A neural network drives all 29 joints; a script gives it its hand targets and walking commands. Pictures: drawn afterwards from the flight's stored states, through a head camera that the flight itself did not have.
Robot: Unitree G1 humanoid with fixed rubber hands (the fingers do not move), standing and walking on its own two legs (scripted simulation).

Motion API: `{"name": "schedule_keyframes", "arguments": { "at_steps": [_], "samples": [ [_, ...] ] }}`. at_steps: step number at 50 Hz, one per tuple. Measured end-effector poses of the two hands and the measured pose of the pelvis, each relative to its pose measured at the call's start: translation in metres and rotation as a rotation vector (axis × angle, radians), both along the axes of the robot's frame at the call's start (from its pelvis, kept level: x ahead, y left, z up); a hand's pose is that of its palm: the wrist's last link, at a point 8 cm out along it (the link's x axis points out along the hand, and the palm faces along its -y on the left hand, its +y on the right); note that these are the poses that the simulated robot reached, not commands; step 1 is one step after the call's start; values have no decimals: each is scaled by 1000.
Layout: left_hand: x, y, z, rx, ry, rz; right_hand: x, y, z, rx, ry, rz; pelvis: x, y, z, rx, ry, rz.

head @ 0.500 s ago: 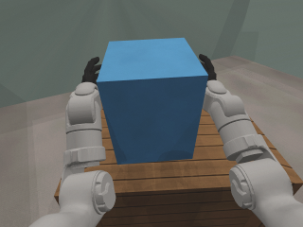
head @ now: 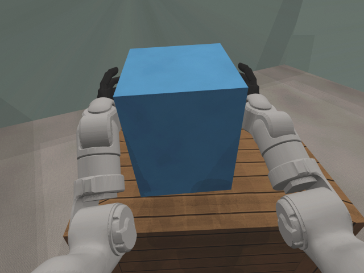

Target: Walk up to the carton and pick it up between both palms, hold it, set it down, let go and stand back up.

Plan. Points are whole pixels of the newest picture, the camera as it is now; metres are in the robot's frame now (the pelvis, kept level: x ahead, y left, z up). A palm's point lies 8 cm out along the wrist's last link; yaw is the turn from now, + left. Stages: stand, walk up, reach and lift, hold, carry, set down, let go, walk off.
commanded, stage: hold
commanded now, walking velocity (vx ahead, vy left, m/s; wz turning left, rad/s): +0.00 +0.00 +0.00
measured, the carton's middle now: (180, 119) +0.38 +0.01 +0.22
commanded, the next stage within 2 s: set down in 1.84 s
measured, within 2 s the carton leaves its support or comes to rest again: neither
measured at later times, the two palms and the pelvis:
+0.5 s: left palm (106, 103) +0.37 +0.16 +0.26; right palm (247, 99) +0.37 -0.13 +0.27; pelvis +0.01 +0.01 +0.00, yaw +0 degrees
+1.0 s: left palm (106, 102) +0.37 +0.16 +0.27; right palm (248, 98) +0.37 -0.13 +0.27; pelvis +0.00 +0.00 +0.00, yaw +0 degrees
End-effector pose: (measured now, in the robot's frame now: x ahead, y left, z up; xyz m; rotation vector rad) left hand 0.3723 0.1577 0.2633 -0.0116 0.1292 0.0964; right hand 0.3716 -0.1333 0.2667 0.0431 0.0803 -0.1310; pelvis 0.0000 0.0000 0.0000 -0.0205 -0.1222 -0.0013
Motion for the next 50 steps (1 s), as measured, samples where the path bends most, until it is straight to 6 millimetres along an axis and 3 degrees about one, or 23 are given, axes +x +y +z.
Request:
{"name": "schedule_keyframes", "arguments": {
  "at_steps": [19, 50],
  "samples": [
    [1, 3, 0, 1, -4, -5, 0, 3, -1, 16, 4, -5, 7, 6, -1, -2, -11, -5],
    [-2, 2, 7, 2, -6, 0, -2, 2, 3, 12, 12, -2, 1, 3, 0, -1, -6, -1]
  ]
}}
